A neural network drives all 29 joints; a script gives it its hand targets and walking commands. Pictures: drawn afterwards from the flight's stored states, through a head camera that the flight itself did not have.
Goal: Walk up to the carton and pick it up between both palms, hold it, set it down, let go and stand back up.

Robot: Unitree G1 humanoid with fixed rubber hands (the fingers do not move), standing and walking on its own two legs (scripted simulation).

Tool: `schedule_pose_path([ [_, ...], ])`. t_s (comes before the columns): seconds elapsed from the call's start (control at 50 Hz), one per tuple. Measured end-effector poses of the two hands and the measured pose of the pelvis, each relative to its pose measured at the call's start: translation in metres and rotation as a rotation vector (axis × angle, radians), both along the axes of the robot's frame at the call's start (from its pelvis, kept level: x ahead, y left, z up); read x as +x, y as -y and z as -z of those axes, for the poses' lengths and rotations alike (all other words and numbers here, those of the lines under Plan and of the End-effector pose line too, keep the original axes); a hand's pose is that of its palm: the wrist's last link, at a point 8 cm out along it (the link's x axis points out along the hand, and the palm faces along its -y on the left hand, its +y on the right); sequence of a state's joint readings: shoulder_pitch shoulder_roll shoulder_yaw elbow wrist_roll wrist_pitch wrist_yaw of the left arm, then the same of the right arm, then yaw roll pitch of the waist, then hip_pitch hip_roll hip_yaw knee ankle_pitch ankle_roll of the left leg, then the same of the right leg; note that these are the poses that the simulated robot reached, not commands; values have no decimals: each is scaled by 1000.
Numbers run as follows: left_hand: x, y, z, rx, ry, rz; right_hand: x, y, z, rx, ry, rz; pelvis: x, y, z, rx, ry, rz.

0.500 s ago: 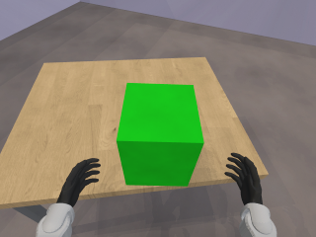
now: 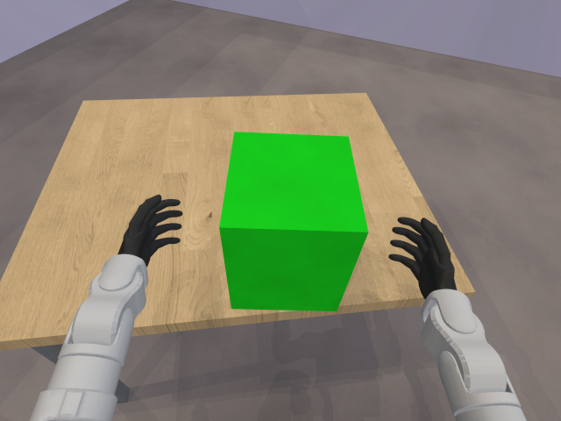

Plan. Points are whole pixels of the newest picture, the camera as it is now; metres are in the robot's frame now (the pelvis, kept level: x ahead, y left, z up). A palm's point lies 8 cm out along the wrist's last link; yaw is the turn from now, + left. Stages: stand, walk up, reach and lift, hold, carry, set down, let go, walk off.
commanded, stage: reach and lift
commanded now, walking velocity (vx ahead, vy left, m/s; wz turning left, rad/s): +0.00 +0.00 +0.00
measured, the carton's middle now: (287, 225) +0.44 +0.02 -0.01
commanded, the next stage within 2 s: none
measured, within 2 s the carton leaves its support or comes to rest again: neither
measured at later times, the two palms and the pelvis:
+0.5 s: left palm (144, 183) +0.39 +0.23 +0.14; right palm (424, 216) +0.36 -0.16 +0.11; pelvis +0.01 +0.00 +0.00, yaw +0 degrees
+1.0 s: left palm (145, 168) +0.42 +0.23 +0.13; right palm (410, 199) +0.40 -0.16 +0.11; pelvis +0.01 +0.00 +0.00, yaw +0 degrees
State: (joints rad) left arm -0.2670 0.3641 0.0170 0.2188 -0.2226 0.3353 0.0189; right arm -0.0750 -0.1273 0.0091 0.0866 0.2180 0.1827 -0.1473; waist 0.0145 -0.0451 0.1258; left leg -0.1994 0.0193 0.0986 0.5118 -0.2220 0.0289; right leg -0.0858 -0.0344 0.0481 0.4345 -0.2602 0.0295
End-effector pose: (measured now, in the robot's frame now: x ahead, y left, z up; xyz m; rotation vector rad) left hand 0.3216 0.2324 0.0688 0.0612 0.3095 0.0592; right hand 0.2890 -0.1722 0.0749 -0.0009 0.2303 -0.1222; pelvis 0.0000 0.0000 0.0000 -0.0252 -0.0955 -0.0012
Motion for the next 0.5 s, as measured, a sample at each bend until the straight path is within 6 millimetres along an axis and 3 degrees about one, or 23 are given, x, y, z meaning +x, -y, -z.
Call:
schedule_pose_path([
  [0.26,44,6,-35,-5,24,-3,43,-8,-12,-18,-21,-27,3,1,0,1,-5,0],
  [0.5,66,7,-66,-20,49,-27,76,-8,-39,-26,18,-29,9,3,0,3,-13,0],
])
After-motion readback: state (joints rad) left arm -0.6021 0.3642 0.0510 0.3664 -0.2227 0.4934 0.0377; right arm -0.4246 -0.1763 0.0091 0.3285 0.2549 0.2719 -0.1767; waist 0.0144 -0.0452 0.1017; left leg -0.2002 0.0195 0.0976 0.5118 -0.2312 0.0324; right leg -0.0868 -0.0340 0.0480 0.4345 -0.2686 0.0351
